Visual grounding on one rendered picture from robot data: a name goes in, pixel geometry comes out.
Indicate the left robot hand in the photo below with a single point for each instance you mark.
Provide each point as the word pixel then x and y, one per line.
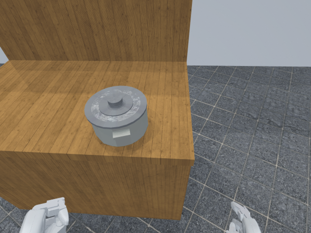
pixel 35 220

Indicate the knob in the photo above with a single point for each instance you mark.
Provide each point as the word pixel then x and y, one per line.
pixel 114 99

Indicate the lid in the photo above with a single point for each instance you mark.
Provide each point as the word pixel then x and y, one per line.
pixel 100 114

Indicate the right robot hand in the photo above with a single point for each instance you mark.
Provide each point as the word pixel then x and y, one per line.
pixel 248 225

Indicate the pot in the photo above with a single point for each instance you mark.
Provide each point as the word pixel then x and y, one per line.
pixel 123 136

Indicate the table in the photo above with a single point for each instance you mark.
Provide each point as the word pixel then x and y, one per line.
pixel 62 52

